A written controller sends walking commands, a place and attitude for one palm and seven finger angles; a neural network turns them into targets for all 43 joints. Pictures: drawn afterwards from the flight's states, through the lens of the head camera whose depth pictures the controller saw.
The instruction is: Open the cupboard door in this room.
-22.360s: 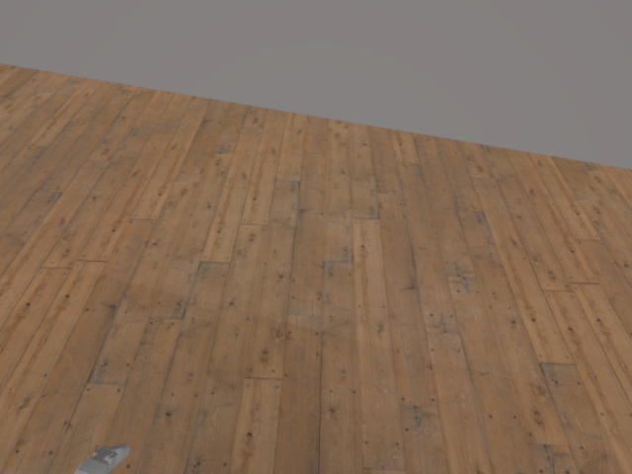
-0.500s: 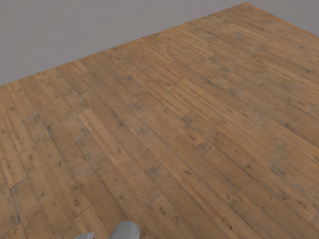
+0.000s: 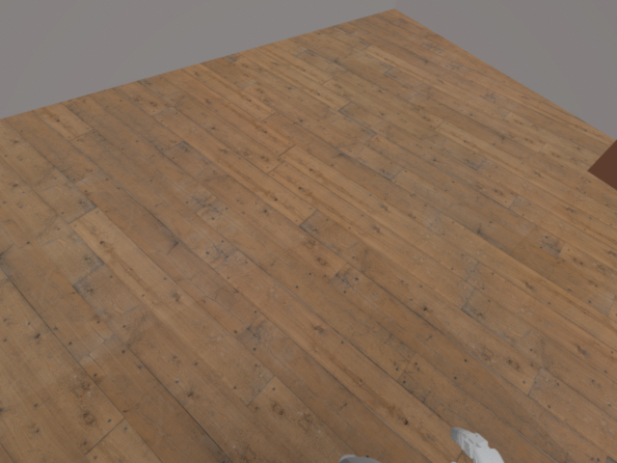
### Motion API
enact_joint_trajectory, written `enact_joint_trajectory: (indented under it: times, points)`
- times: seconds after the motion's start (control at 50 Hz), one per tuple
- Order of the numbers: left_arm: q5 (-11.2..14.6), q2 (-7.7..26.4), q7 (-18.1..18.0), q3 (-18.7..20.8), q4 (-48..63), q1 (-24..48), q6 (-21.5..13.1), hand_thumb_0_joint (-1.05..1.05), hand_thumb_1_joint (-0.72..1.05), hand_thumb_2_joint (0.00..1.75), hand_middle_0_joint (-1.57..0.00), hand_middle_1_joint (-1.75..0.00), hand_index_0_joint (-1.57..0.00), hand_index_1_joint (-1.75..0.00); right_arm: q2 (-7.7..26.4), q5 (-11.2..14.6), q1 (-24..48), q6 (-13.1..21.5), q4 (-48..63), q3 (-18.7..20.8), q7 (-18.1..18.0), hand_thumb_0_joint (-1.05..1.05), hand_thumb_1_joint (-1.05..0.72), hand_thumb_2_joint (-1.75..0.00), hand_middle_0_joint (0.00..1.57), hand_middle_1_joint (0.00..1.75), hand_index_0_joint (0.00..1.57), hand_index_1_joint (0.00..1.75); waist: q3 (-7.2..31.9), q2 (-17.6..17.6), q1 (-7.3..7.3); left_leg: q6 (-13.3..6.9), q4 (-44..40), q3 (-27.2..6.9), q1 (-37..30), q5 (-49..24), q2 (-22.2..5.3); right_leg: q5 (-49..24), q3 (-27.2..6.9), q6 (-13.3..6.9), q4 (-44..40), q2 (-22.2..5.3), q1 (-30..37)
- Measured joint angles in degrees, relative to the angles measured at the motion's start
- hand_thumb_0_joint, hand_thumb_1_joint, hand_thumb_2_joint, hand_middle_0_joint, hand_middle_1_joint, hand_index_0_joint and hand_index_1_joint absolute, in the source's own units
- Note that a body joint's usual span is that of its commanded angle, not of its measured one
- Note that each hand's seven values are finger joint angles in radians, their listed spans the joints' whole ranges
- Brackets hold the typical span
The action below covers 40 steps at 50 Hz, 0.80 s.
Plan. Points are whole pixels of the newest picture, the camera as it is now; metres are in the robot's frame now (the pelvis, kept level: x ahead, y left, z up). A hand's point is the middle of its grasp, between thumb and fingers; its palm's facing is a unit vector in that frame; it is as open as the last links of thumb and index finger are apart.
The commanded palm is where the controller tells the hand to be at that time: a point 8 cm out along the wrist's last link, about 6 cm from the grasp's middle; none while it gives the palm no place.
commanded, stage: turn or walk to find it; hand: left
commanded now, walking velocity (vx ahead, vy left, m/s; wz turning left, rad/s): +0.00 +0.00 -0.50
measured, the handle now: out of the picture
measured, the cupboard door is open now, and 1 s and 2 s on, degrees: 0 0 0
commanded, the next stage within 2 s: none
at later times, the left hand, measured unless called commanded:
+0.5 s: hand (251, 424) +0.18 +0.10 -0.15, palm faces -0.33 -0.91 -0.27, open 7.4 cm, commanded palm none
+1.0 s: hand out of the picture +0.08 +0.10 -0.15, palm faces -0.34 -0.91 -0.24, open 7.4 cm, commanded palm none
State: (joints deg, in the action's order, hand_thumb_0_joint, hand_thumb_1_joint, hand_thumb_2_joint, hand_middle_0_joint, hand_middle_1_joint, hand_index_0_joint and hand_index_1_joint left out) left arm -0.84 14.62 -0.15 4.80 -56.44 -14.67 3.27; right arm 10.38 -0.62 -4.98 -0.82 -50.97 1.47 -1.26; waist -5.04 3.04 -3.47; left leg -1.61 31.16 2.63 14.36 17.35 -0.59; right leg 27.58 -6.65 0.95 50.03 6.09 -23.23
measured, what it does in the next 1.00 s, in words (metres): steps to the right, turning right: right foot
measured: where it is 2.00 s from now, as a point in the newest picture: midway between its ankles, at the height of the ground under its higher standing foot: (389, 389)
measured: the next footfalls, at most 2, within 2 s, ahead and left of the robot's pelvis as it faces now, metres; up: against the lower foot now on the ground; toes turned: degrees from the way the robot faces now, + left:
right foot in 0.46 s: -0.01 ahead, -0.14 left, +0.00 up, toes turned -21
left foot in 1.18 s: +0.33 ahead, -0.07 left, +0.00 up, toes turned -29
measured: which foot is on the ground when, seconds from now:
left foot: down 0.00-0.46, up 0.48-1.00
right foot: up 0.00-0.44, down 0.46-1.00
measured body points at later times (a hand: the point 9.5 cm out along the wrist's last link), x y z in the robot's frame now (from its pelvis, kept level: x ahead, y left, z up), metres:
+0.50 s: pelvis -0.01 -0.05 -0.01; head +0.03 -0.09 +0.43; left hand +0.20 +0.15 -0.13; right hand -0.11 -0.28 -0.18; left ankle -0.01 +0.10 -0.72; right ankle -0.04 -0.12 -0.74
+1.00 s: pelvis +0.07 -0.10 +0.01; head +0.09 -0.13 +0.46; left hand +0.10 +0.15 -0.13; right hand +0.08 -0.38 -0.13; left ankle +0.20 +0.02 -0.67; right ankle -0.04 -0.12 -0.73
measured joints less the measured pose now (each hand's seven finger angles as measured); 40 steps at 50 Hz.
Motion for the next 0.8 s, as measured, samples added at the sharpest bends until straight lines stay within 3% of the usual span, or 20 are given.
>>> enact_joint_trajectory:
  times: [0.08,0.2,0.34,0.4,0.44,0.46,0.48,0.52,0.6,0.68,0.8]
  points:
    - [-0.44,0.95,1.00,0.86,0.90,1.24,0.08,0.00,0.91,0.89,-0.19,-0.30,-0.20,-0.30,-0.43,-0.48,-2.42,-0.02,-0.18,-0.19,-0.20,0.00,-0.91,-0.90,0.21,0.30,0.20,0.30,0.29,-0.73,0.71,-0.51,-3.13,2.51,-2.29,-0.97,-1.36,-2.36,3.19,2.07,14.88,-3.39,-4.76]
    - [-0.30,1.93,1.22,1.24,1.75,3.25,0.52,0.00,0.91,0.89,-0.19,-0.30,-0.20,-0.30,-1.00,-0.45,-6.78,0.81,-1.57,0.22,-0.21,0.00,-0.91,-0.90,0.21,0.30,0.20,0.30,0.85,-0.89,2.26,-0.54,-4.70,6.23,-3.49,-1.19,-2.48,-5.71,3.61,4.00,18.26,-7.47,-5.32]
    - [-0.14,0.38,1.46,0.25,2.49,7.09,1.12,0.00,0.91,0.89,-0.19,-0.30,-0.19,-0.30,-0.27,-0.78,-11.17,0.79,-4.08,1.43,0.08,0.00,-0.91,-0.90,0.21,0.30,0.20,0.30,0.21,-2.02,4.85,0.84,-2.93,10.37,-3.41,0.15,-4.67,-2.14,7.34,3.75,6.88,-9.14,-1.31]
    - [-0.02,-0.92,1.62,-0.61,3.21,8.86,0.74,0.00,0.91,0.89,-0.19,-0.30,-0.19,-0.30,0.91,-0.96,-12.28,0.37,-5.23,2.13,0.38,0.00,-0.91,-0.90,0.21,0.30,0.20,0.30,-0.21,-3.18,6.04,2.09,-0.57,12.21,-2.91,1.50,-6.14,-1.33,9.49,2.61,-2.14,-8.78,1.91]
    - [0.06,-1.68,1.70,-1.16,3.86,9.69,-0.02,0.00,0.91,0.89,-0.19,-0.30,-0.19,-0.30,1.83,-0.87,-13.05,0.13,-5.85,2.50,0.54,0.00,-0.91,-0.90,0.21,0.30,0.20,0.30,-0.19,-3.91,6.47,3.27,2.08,13.46,-2.26,2.95,-7.25,-5.73,10.66,1.57,-10.46,-8.23,5.09]
    - [-0.01,-2.04,1.64,-1.48,4.16,9.97,-0.72,0.00,0.91,0.89,-0.19,-0.30,-0.19,-0.30,2.40,-0.66,-13.52,-0.06,-6.05,2.67,0.67,0.00,-0.91,-0.90,0.21,0.30,0.20,0.30,-0.13,-4.59,6.61,3.97,4.57,13.66,-1.41,4.11,-8.24,-8.07,11.19,0.04,-14.10,-7.67,6.67]
    - [-0.12,-2.66,1.39,-1.81,4.28,10.36,-1.48,0.00,0.91,0.89,-0.19,-0.30,-0.20,-0.30,3.07,-0.50,-13.36,-0.60,-6.39,2.81,0.69,0.00,-0.91,-0.90,0.20,0.30,0.20,0.30,-0.51,-5.79,6.86,4.58,9.02,12.06,0.22,7.37,-9.02,-7.96,11.39,-1.71,-13.75,-6.65,6.54]
    - [0.23,-3.53,0.89,-2.49,4.61,10.52,-2.34,0.00,0.91,0.89,-0.19,-0.30,-0.20,-0.30,3.72,-0.31,-12.67,-2.20,-6.69,2.79,0.30,0.00,-0.91,-0.90,0.20,0.30,0.20,0.30,-0.83,-6.50,7.32,5.10,19.79,6.69,4.64,12.97,-7.53,-7.07,11.11,-4.02,-13.06,-5.90,6.45]
    - [0.71,-4.67,0.24,-2.69,4.34,8.97,-2.68,0.00,0.90,0.89,-0.20,-0.30,-0.20,-0.30,3.67,-0.86,-11.08,-2.90,-6.50,2.64,0.73,0.01,-0.91,-0.90,0.20,0.30,0.20,0.30,-0.30,-5.88,6.57,6.06,32.25,1.60,10.94,7.91,-5.94,-9.63,9.44,-5.23,-18.70,-4.86,9.46]
    - [0.71,-5.23,0.70,-2.96,2.81,5.54,-4.02,0.00,0.90,0.89,-0.20,-0.30,-0.20,-0.30,3.65,-1.31,-9.52,-1.84,-5.53,2.73,1.63,0.00,-0.91,-0.90,0.20,0.30,0.20,0.30,0.96,-5.50,5.59,6.98,33.69,-0.55,14.26,1.17,-6.26,-12.16,7.79,-6.14,-24.26,-3.72,12.51]
    - [0.46,-4.66,0.80,-2.27,0.36,-1.46,-5.66,0.00,0.92,0.89,-0.20,-0.30,-0.20,-0.30,3.98,-1.46,-6.51,-1.08,-4.56,3.04,2.06,0.00,-0.91,-0.90,0.20,0.30,0.20,0.30,2.63,-5.72,3.13,7.58,31.83,-2.77,16.90,-3.32,-6.20,-13.04,5.23,-6.87,-28.46,-1.83,15.96]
